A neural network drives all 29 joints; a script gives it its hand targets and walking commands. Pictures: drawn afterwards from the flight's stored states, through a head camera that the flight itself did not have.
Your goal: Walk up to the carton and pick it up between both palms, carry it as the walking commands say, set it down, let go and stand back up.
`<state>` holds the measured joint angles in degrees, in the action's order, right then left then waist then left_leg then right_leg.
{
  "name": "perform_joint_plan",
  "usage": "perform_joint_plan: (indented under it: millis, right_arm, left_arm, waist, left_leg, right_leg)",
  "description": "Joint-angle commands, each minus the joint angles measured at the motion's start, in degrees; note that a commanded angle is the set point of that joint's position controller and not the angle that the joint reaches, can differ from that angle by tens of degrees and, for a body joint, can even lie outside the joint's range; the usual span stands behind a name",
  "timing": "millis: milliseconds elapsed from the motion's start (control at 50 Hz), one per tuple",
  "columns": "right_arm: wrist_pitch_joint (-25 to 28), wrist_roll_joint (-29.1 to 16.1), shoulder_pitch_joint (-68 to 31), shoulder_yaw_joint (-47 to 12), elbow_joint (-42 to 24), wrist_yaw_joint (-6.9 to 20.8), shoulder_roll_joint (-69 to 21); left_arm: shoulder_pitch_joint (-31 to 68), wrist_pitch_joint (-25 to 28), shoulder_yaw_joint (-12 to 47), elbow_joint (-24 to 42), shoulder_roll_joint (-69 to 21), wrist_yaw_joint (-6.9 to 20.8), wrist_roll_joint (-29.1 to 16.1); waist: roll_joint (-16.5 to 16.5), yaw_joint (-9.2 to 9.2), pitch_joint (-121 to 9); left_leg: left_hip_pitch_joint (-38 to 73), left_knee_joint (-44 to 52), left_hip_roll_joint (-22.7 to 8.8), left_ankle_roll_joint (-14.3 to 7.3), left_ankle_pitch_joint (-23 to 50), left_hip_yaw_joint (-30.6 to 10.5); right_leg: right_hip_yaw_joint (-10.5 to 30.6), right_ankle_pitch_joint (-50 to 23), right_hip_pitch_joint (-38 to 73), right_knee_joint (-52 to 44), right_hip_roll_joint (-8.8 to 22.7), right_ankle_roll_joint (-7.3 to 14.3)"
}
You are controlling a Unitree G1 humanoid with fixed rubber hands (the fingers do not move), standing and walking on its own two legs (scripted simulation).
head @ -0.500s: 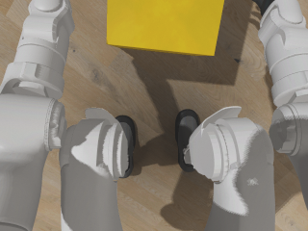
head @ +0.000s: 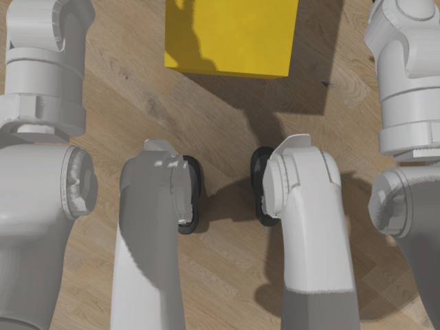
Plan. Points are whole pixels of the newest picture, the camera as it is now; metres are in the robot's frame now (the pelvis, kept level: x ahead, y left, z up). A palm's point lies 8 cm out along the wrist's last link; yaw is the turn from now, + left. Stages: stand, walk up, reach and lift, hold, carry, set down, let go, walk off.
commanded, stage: set down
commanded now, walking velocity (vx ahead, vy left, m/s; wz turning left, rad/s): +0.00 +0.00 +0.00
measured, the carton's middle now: out of the picture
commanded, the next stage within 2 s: let go in 0.88 s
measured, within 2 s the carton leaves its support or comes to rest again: neither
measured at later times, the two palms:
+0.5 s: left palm out of the picture +0.57 +0.18 +0.01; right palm out of the picture +0.53 -0.21 +0.01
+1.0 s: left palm out of the picture +0.56 +0.18 +0.12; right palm out of the picture +0.53 -0.20 +0.11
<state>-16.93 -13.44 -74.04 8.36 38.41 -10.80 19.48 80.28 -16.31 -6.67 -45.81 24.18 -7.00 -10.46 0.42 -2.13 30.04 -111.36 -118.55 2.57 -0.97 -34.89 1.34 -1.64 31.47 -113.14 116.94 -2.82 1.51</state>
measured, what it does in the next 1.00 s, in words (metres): rises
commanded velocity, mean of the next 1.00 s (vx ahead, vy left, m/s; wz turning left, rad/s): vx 0.00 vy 0.00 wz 0.00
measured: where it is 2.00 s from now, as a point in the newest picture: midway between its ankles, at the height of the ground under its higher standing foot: (226, 203)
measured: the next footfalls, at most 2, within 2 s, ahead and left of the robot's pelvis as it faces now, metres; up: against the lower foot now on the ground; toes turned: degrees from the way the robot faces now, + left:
none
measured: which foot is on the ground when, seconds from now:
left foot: down 0.00-1.00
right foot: down 0.00-1.00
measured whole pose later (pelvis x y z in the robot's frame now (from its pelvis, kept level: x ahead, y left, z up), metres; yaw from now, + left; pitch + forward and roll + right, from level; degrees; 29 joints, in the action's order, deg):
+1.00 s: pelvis +0.02 +0.01 +0.24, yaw +0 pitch +26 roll +0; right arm -16.0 -4.1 -69.0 15.2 40.6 -5.5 15.9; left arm 75.7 -15.9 -10.8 -48.5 20.6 -2.2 -1.6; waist 0.8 -2.3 27.2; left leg -71.1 -64.5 4.2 -1.1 -18.9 -1.8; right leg 1.4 16.7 -71.7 62.9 -2.8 0.0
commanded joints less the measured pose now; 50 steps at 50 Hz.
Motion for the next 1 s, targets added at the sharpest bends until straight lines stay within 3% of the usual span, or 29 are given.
perform_joint_plan:
  millis: [0, 80, 140, 160, 180, 200, 240, 260, 300, 320, 340, 400, 420, 440, 460, 480, 520, 540, 560, 580, 660, 740, 760, 800, 820, 840, 900, 940, 980]
  right_arm:
    - [0.4, 1.3, -21.1, 3.1, -12.6, 0.0, 9.7]
    - [-0.8, 1.4, -18.0, 3.3, -11.2, 0.9, 8.6]
    - [-1.4, 1.5, -18.1, 4.1, -15.6, 1.1, 9.5]
    - [-1.6, 1.2, -18.8, 3.5, -16.2, 1.2, 8.0]
    - [-2.2, 2.7, -16.6, 5.0, -12.9, 1.4, 8.4]
    - [-2.2, 2.4, -17.0, 4.0, -13.8, 1.4, 8.3]
    - [-3.1, 2.7, -18.6, 4.6, -13.5, 1.8, 9.7]
    - [-2.8, 1.2, -20.5, 3.8, -18.7, 1.8, 10.0]
    - [-3.5, 2.3, -17.3, 5.4, -17.5, 1.6, 11.3]
    - [-4.0, 1.1, -20.4, 4.7, -23.7, 1.4, 11.4]
    - [-4.6, 2.6, -20.1, 5.6, -20.5, 1.5, 12.8]
    - [-5.3, 1.7, -15.6, 5.5, -18.9, 1.7, 10.9]
    - [-5.4, 1.0, -15.7, 4.7, -20.3, 1.8, 10.7]
    - [-5.3, -0.2, -15.1, 4.1, -22.7, 1.8, 11.2]
    - [-5.5, -0.7, -18.3, 4.2, -26.3, 1.7, 12.1]
    - [-5.7, -0.5, -16.4, 3.8, -24.8, 2.2, 10.7]
    - [-5.8, 1.7, -15.5, 4.0, -23.5, 2.1, 11.8]
    - [-6.0, 1.5, -12.2, 4.6, -19.4, 2.0, 11.6]
    - [-5.7, 2.1, -13.7, 4.7, -17.1, 2.4, 10.3]
    - [-5.3, 1.4, -13.9, 3.8, -18.5, 2.6, 9.3]
    - [-3.8, 0.8, -15.6, 5.1, -23.3, 2.9, 10.4]
    - [-2.9, 4.7, -11.4, 6.9, -12.8, 3.5, 8.7]
    - [-2.0, 5.5, -12.5, 6.1, -12.4, 3.7, 7.4]
    - [-0.5, 8.1, -12.3, 7.2, -8.4, 4.5, 5.8]
    - [1.0, 7.0, -12.7, 7.7, -10.4, 4.5, 5.9]
    - [1.8, 7.7, -12.4, 7.8, -10.1, 4.6, 4.3]
    - [2.8, 9.1, -7.6, 8.3, -3.4, 5.2, 4.5]
    - [4.2, 11.1, -2.4, 8.3, -5.2, 5.4, 4.0]
    - [4.8, 11.1, 0.7, 9.3, -13.6, 6.0, 6.9]
  left_arm:
    - [21.8, 0.2, -1.7, 10.6, 10.2, 1.0, 0.1]
    - [20.7, -0.8, -1.3, 11.6, 10.9, 1.7, 0.9]
    - [21.6, -0.8, -2.9, 18.7, 11.6, 1.6, 1.0]
    - [19.9, -1.7, -2.3, 14.4, 11.5, 1.8, 1.5]
    - [19.1, -2.3, -1.7, 12.5, 11.1, 2.1, 1.0]
    - [19.6, -2.2, -4.3, 13.4, 12.6, 1.9, 2.9]
    - [20.8, -2.7, -2.7, 13.7, 12.1, 1.8, 1.7]
    - [22.5, -2.6, -3.8, 19.6, 13.3, 1.8, 2.2]
    - [19.1, -3.5, -2.4, 18.6, 11.7, 1.3, 1.3]
    - [22.5, -3.6, -4.7, 22.8, 14.1, 1.3, 2.0]
    - [20.6, -4.6, -4.1, 18.4, 14.4, 1.5, 1.6]
    - [17.5, -5.2, -3.3, 18.3, 12.3, 1.9, 1.6]
    - [15.6, -5.4, -4.0, 17.4, 13.0, 1.9, 1.1]
    - [16.4, -5.1, -3.3, 21.7, 12.9, 2.1, 1.4]
    - [19.7, -5.0, -3.0, 25.0, 13.7, 2.2, -0.1]
    - [15.9, -5.3, -3.9, 21.0, 13.4, 2.1, 0.9]
    - [15.9, -5.4, -3.2, 22.5, 13.5, 2.8, -0.2]
    - [16.4, -4.9, -5.5, 22.7, 15.2, 3.1, 1.4]
    - [14.2, -5.1, -3.1, 14.8, 12.7, 3.6, 0.3]
    - [14.5, -4.4, -4.8, 18.0, 13.4, 3.9, 1.9]
    - [18.0, -3.5, -1.7, 24.5, 12.5, 4.0, 1.3]
    - [14.1, -3.0, -3.4, 12.3, 10.9, 4.9, 3.0]
    - [12.5, -2.5, -4.1, 9.1, 10.1, 5.1, 3.9]
    - [11.2, -1.0, -3.9, 4.5, 7.0, 5.6, 4.8]
    - [15.7, 0.6, -3.7, 9.9, 6.9, 5.3, 5.5]
    - [16.9, 1.8, -5.2, 11.6, 7.8, 5.0, 7.4]
    - [10.2, 2.4, -4.9, 3.5, 4.8, 4.7, 8.5]
    - [4.3, 3.4, -7.2, 3.9, 4.8, 4.2, 11.1]
    - [0.3, 3.6, -6.3, 13.0, 5.4, 2.7, 11.4]
  waist:
    - [1.5, -1.39, -113.8]
    - [1.8, -1.79, -119.5]
    - [2.7, -1.65, -125.2]
    - [1.5, -0.78, -122.9]
    - [0.4, -2.64, -121.8]
    - [0.6, -0.64, -122.4]
    - [1.4, -0.8, -120.9]
    - [1.5, -0.15, -126.4]
    - [1.8, -1.77, -127.8]
    - [1.4, 0.37, -133.3]
    - [-1.0, -1.19, -132.1]
    - [2.0, -0.88, -129.3]
    - [0.2, -0.48, -131.7]
    - [2.4, -0.32, -133.0]
    - [0.8, -0.72, -135.6]
    - [0.3, 0.88, -134.1]
    - [-2.6, -0.74, -130.7]
    - [0.2, 0.37, -127.9]
    - [-1.1, -0.58, -121.1]
    - [0.8, 1.79, -124.1]
    - [2.9, -0.75, -132.0]
    - [1.7, -1.96, -115.6]
    - [0.4, -0.75, -112.9]
    - [-1.4, -1.39, -110.5]
    - [1.1, -2.51, -112.6]
    - [2.2, -0.9, -113.2]
    - [1.9, -1.64, -109.7]
    - [1.2, -1.81, -112.2]
    - [3.2, -1.46, -125.0]
  left_leg:
    - [32.8, 15.4, 2.1, -0.2, 16.7, 0.6]
    - [39.1, 19.7, 2.2, -0.2, 18.8, 0.0]
    - [42.3, 21.8, 3.1, 0.0, 21.4, 0.4]
    - [40.7, 22.9, 2.9, -0.4, 19.4, 0.0]
    - [42.0, 24.8, 2.8, -0.3, 19.7, -1.1]
    - [42.5, 25.2, 2.9, -0.2, 18.8, -0.1]
    - [43.3, 27.3, 2.9, -0.2, 19.2, -0.3]
    - [47.5, 28.1, 3.1, -0.2, 21.4, -0.6]
    - [50.9, 29.6, 3.0, 0.5, 24.4, -0.5]
    - [53.4, 30.3, 3.3, 0.2, 25.4, 0.0]
    - [54.0, 31.3, 3.4, 0.2, 24.5, -1.0]
    - [56.1, 35.4, 2.9, 0.3, 25.9, -1.2]
    - [58.2, 36.6, 2.8, 0.2, 26.3, -1.5]
    - [59.7, 36.5, 2.8, 0.1, 29.0, -0.8]
    - [60.7, 37.5, 3.1, 0.1, 29.3, -0.6]
    - [60.6, 38.8, 3.1, 0.1, 29.1, -0.1]
    - [58.4, 41.3, 3.3, 0.0, 29.4, -1.6]
    - [57.5, 42.6, 3.4, 0.3, 27.4, -0.7]
    - [57.0, 45.3, 2.6, 0.0, 26.1, -1.7]
    - [60.4, 46.6, 2.5, 0.1, 27.7, -1.3]
    - [73.1, 51.0, 2.3, 0.5, 31.6, -2.4]
    - [69.6, 55.6, 1.4, 0.5, 27.9, -3.0]
    - [69.0, 57.4, 1.0, 0.3, 24.9, -3.3]
    - [67.8, 57.7, 1.2, 0.3, 27.0, -3.6]
    - [70.3, 58.3, 1.3, 0.9, 28.4, -3.7]
    - [71.5, 58.5, 1.4, 1.3, 31.2, -3.7]
    - [74.4, 58.9, 1.5, 1.5, 31.7, -4.2]
    - [75.7, 59.0, 1.4, 2.2, 34.5, -4.6]
    - [86.7, 59.8, 1.1, 2.6, 43.0, -5.5]
  right_leg:
    - [0.5, -23.3, 49.6, -14.9, -1.3, -1.3]
    - [-0.1, -23.9, 51.1, -18.3, -1.9, -1.6]
    - [0.6, -26.6, 54.3, -21.4, -2.5, -1.2]
    - [0.5, -25.8, 56.1, -22.5, -2.1, -1.4]
    - [-0.8, -25.3, 54.3, -23.1, -2.5, -1.8]
    - [0.3, -23.3, 54.6, -24.2, -2.2, -1.9]
    - [0.2, -23.6, 54.7, -25.7, -2.4, -2.0]
    - [0.1, -25.1, 55.9, -26.7, -2.6, -2.0]
    - [-0.5, -28.1, 59.6, -28.1, -2.7, -1.7]
    - [0.5, -29.4, 63.4, -29.5, -2.4, -2.3]
    - [-1.0, -28.4, 62.0, -30.0, -2.5, -2.7]
    - [0.2, -29.8, 64.9, -33.8, -2.4, -2.0]
    - [-0.4, -29.6, 65.8, -34.7, -2.3, -2.4]
    - [1.1, -33.1, 67.5, -35.8, -2.0, -2.1]
    - [0.9, -33.1, 69.2, -37.0, -2.3, -2.4]
    - [0.7, -33.0, 70.9, -38.1, -2.1, -2.8]
    - [0.7, -35.8, 74.0, -39.4, -1.9, -2.7]
    - [2.6, -33.5, 73.7, -41.5, -1.7, -2.6]
    - [1.1, -31.3, 71.0, -42.7, -1.6, -2.9]
    - [1.9, -31.6, 71.6, -44.3, -1.6, -3.0]
    - [0.9, -34.4, 76.5, -48.5, -1.7, -2.8]
    - [1.2, -29.3, 72.5, -54.3, -0.8, -3.0]
    - [0.8, -26.0, 72.2, -55.0, -0.9, -3.3]
    - [0.4, -28.4, 72.9, -55.2, -0.8, -3.7]
    - [0.8, -29.5, 72.1, -56.0, -0.8, -3.2]
    - [0.7, -32.2, 72.6, -55.9, -0.9, -3.6]
    - [0.7, -30.4, 70.9, -57.2, -1.0, -3.3]
    - [0.4, -32.7, 73.8, -57.6, -1.0, -3.6]
    - [-0.5, -38.5, 78.6, -56.7, -1.8, -3.3]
